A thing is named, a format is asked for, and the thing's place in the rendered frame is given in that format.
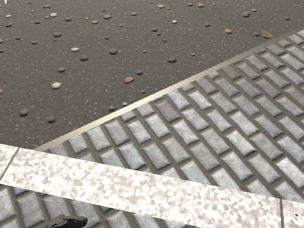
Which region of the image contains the left robot hand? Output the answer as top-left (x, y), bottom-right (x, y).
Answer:
top-left (38, 214), bottom-right (88, 228)

